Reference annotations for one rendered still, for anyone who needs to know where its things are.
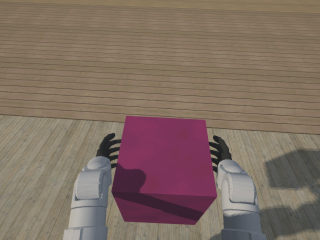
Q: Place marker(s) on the right robot hand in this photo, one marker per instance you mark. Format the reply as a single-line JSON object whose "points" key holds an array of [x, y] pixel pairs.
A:
{"points": [[221, 154]]}

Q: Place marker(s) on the left robot hand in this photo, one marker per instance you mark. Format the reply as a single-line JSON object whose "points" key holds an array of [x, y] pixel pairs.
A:
{"points": [[105, 150]]}

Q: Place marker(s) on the left robot forearm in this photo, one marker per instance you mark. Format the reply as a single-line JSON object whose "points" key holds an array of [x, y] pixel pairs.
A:
{"points": [[89, 202]]}

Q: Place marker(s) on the right robot forearm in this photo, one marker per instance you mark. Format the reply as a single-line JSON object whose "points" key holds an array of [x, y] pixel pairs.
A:
{"points": [[241, 219]]}

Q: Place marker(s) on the carton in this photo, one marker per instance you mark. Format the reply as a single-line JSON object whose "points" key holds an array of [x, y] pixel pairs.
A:
{"points": [[164, 172]]}

